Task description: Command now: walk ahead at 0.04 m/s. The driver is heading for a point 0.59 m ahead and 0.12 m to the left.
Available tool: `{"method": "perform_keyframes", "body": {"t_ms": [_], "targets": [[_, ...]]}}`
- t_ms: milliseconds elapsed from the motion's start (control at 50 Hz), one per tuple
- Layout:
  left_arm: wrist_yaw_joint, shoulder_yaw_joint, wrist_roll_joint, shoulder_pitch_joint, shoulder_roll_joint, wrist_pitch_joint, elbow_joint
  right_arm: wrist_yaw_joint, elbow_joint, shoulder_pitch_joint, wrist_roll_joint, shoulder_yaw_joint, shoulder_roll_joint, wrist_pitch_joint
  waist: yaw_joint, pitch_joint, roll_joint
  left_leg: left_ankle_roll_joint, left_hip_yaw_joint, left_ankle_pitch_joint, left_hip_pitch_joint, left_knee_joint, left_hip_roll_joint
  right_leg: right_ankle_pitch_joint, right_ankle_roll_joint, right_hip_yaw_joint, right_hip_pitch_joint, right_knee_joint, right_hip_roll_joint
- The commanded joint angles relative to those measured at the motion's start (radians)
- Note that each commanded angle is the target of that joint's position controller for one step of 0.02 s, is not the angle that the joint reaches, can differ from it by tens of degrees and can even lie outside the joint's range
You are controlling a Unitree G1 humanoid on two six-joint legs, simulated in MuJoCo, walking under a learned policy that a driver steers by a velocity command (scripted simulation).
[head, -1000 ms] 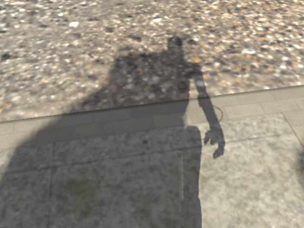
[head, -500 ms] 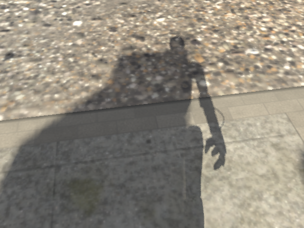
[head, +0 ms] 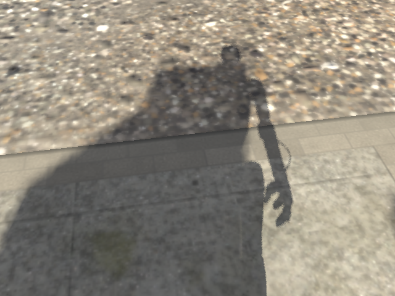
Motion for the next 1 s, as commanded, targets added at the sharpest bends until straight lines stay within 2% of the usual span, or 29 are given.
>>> {"method": "perform_keyframes", "body": {"t_ms": [20, 60, 100, 120, 160, 200, 240, 280, 300, 320, 340, 360, 380, 420, 460, 540, 600, 660, 720, 760, 780, 800, 820, 840, 860, 880, 920, 940, 1000], "targets": [[0.004, 0.01, 0.0, 0.07, 0.079, -0.004, -0.006, -0.004, -0.01, 0.072, 0.0, -0.016, -0.09, -0.004, 0.0, -0.012, 0.015, 0.02, -0.054, -0.026, -0.014, -0.123, 0.051, 0.045, -0.029, -0.017, 0.0, -0.059, -0.001], [0.005, 0.013, -0.009, 0.066, 0.082, -0.007, -0.012, -0.01, -0.01, 0.083, 0.014, -0.035, -0.145, 0.002, -0.012, 0.03, 0.07, 0.066, -0.118, -0.384, -0.041, -0.17, 0.078, -0.215, -0.044, -0.081, -0.083, 0.039, 0.053], [-0.003, 0.01, -0.011, 0.012, 0.07, -0.033, -0.053, -0.012, -0.01, 0.14, 0.022, -0.056, -0.202, -0.006, -0.04, 0.082, 0.169, 0.17, -0.369, -0.625, -0.024, -0.308, 0.257, -0.236, -0.058, -0.116, -0.234, 0.221, 0.042], [-0.01, 0.009, -0.015, -0.014, 0.069, -0.05, -0.069, -0.012, -0.014, 0.143, 0.022, -0.065, -0.22, -0.015, -0.045, 0.118, 0.179, 0.221, -0.483, -0.615, -0.055, -0.359, 0.341, -0.194, -0.066, -0.094, -0.266, 0.315, -0.004], [-0.025, 0.018, -0.024, -0.029, 0.081, -0.075, -0.086, -0.008, -0.033, 0.12, 0.011, -0.065, -0.201, -0.035, -0.032, 0.132, 0.147, 0.241, -0.52, -0.489, -0.014, -0.372, 0.384, -0.258, -0.085, -0.051, -0.365, 0.43, -0.063], [-0.035, 0.023, -0.033, -0.023, 0.086, -0.094, -0.093, -0.003, -0.061, 0.074, 0.028, -0.065, -0.189, -0.043, -0.007, 0.101, 0.113, 0.185, -0.399, -0.349, 0.014, -0.351, 0.332, -0.242, -0.101, -0.057, -0.32, 0.296, -0.085], [-0.04, 0.029, -0.029, 0.037, 0.067, -0.105, -0.065, 0.0, -0.077, 0.03, 0.045, -0.069, -0.204, -0.035, 0.037, 0.057, 0.106, 0.14, -0.229, -0.241, -0.082, -0.289, 0.229, -0.088, -0.09, -0.142, -0.079, 0.076, -0.026], [-0.042, 0.043, -0.023, 0.182, 0.07, -0.098, -0.002, 0.003, -0.083, 0.038, 0.045, -0.066, -0.194, -0.026, 0.084, 0.021, 0.073, 0.12, -0.152, -0.235, -0.208, -0.166, 0.16, 0.021, -0.064, -0.186, 0.159, -0.007, 0.035], [-0.039, 0.052, -0.023, 0.268, 0.092, -0.095, 0.014, 0.008, -0.098, 0.011, 0.038, -0.052, -0.147, -0.033, 0.119, 0.006, -0.007, 0.086, -0.093, -0.166, -0.302, 0.009, 0.112, -0.034, -0.086, -0.058, 0.266, -0.065, -0.047], [-0.03, 0.073, -0.021, 0.38, 0.194, -0.095, 0.013, 0.016, -0.122, -0.002, 0.023, -0.03, -0.062, -0.046, 0.144, -0.044, -0.253, 0.022, 0.032, -0.176, -0.464, 0.381, 0.017, -0.185, -0.169, 0.299, 0.381, -0.223, -0.282], [-0.042, 0.079, -0.001, 0.42, 0.247, -0.112, 0.021, 0.014, -0.146, -0.01, 0.043, -0.034, -0.064, -0.062, 0.14, -0.022, -0.297, 0.035, -0.065, -0.291, -0.613, 0.614, -0.024, -0.363, -0.288, 0.614, 0.35, -0.326, -0.432], [-0.044, 0.059, -0.001, 0.323, 0.182, -0.129, -0.005, 0.017, -0.155, -0.03, 0.062, -0.042, -0.109, -0.075, 0.093, 0.068, -0.148, 0.061, -0.156, -0.214, -0.702, 0.726, 0.039, -0.431, -0.279, 0.568, 0.299, -0.33, -0.429], [-0.049, 0.045, -0.005, 0.242, 0.136, -0.138, -0.033, 0.024, -0.151, -0.029, 0.064, -0.046, -0.127, -0.082, 0.061, 0.102, -0.108, 0.08, -0.178, -0.099, -0.726, 0.738, 0.066, -0.344, -0.23, 0.438, 0.272, -0.328, -0.381], [-0.058, 0.032, -0.006, 0.159, 0.109, -0.138, -0.063, 0.027, -0.134, -0.021, 0.041, -0.06, -0.142, -0.082, 0.024, 0.09, -0.081, 0.081, -0.175, 0.049, -0.668, 0.65, 0.101, -0.033, -0.15, 0.195, 0.245, -0.328, -0.296], [-0.053, 0.025, 0.012, 0.196, 0.086, -0.132, -0.056, 0.04, -0.125, -0.018, 0.036, -0.061, -0.114, -0.068, 0.026, 0.053, -0.096, 0.059, -0.132, 0.131, -0.602, 0.626, 0.102, 0.192, -0.124, 0.033, 0.224, -0.319, -0.236], [-0.029, 0.029, 0.023, 0.202, 0.127, -0.126, -0.069, 0.048, -0.2, -0.152, 0.033, -0.047, -0.072, -0.051, 0.037, 0.09, -0.058, 0.017, -0.087, 0.252, -0.608, 0.456, 0.094, 0.346, -0.14, -0.101, 0.157, -0.359, -0.22], [-0.015, 0.031, 0.013, 0.226, 0.149, -0.124, -0.08, 0.062, -0.262, -0.273, 0.026, -0.031, -0.053, -0.053, 0.066, 0.107, -0.057, 0.016, 0.002, 0.338, -0.539, 0.281, 0.09, 0.368, -0.13, -0.181, 0.139, -0.388, -0.22], [-0.012, 0.036, 0.002, 0.266, 0.16, -0.112, -0.076, 0.085, -0.312, -0.348, 0.028, -0.025, -0.05, -0.054, 0.073, 0.122, -0.049, 0.047, 0.052, 0.307, -0.529, 0.184, 0.077, 0.488, -0.126, -0.232, 0.231, -0.342, -0.25], [-0.003, 0.047, 0.0, 0.234, 0.2, -0.094, -0.103, 0.103, -0.34, -0.317, 0.029, -0.046, -0.09, -0.056, 0.006, 0.044, -0.101, 0.105, 0.128, 0.191, -0.393, 0.164, 0.005, 0.993, -0.113, -0.279, 0.324, -0.163, -0.278], [0.004, 0.058, 0.007, 0.188, 0.233, -0.075, -0.135, 0.106, -0.3, -0.107, 0.034, -0.088, -0.172, -0.049, -0.114, -0.096, -0.144, 0.156, 0.139, 0.138, -0.124, 0.15, -0.058, 1.196, -0.102, -0.285, 0.303, 0.142, -0.281], [0.0, 0.059, 0.003, 0.158, 0.24, -0.077, -0.16, 0.092, -0.264, 0.048, 0.034, -0.122, -0.234, -0.041, -0.201, -0.172, -0.112, 0.196, 0.062, 0.178, 0.145, 0.071, -0.047, 1.04, -0.073, -0.289, 0.144, 0.386, -0.241], [-0.019, 0.031, 0.034, 0.223, 0.137, -0.099, -0.191, 0.067, -0.243, 0.133, 0.03, -0.139, -0.313, -0.025, -0.143, -0.28, 0.141, 0.287, -0.305, 0.167, 0.481, 0.109, 0.185, 0.15, -0.038, -0.271, -0.209, 0.76, -0.112], [-0.044, 0.006, -0.001, 0.26, 0.072, -0.146, -0.239, 0.067, -0.269, 0.129, 0.013, -0.132, -0.324, -0.035, -0.088, -0.444, 0.217, 0.468, -0.884, -0.095, 0.67, -0.125, 0.387, -0.338, -0.028, -0.048, -0.49, 1.023, 0.054], [-0.054, 0.038, -0.042, 0.096, 0.177, -0.182, -0.276, 0.063, -0.259, 0.121, 0.005, -0.116, -0.246, -0.043, -0.141, -0.325, 0.106, 0.387, -0.804, -0.123, 0.586, -0.215, 0.341, -0.258, -0.064, 0.056, -0.601, 1.046, -0.009], [-0.052, 0.041, -0.054, 0.029, 0.189, -0.192, -0.316, 0.063, -0.269, 0.041, 0.011, -0.105, -0.211, -0.055, -0.098, -0.178, 0.051, 0.338, -0.644, -0.044, 0.414, -0.232, 0.307, -0.152, -0.08, 0.033, -0.62, 0.967, -0.054], [-0.04, 0.046, -0.034, 0.029, 0.184, -0.187, -0.306, 0.069, -0.293, -0.047, 0.014, -0.095, -0.184, -0.065, -0.035, -0.106, -0.058, 0.306, -0.526, 0.072, 0.237, -0.248, 0.26, -0.094, -0.073, 0.024, -0.553, 0.887, -0.095], [-0.031, 0.061, -0.008, 0.084, 0.187, -0.154, -0.308, 0.068, -0.323, -0.123, 0.005, -0.085, -0.162, -0.069, 0.039, -0.069, -0.037, 0.282, -0.392, 0.195, 0.025, -0.277, 0.19, -0.052, -0.043, 0.027, -0.41, 0.778, -0.145], [-0.029, 0.064, 0.0, 0.088, 0.176, -0.141, -0.321, 0.064, -0.323, -0.122, 0.011, -0.086, -0.164, -0.069, 0.051, -0.058, -0.015, 0.282, -0.358, 0.23, -0.029, -0.288, 0.173, -0.047, -0.025, 0.015, -0.388, 0.727, -0.153], [-0.018, 0.061, 0.022, -0.001, 0.158, -0.12, -0.372, 0.041, -0.314, -0.075, 0.004, -0.092, -0.202, -0.071, 0.039, -0.021, 0.023, 0.269, -0.225, 0.528, -0.139, -0.277, 0.133, 0.069, 0.03, -0.042, -0.379, 0.55, -0.133]]}}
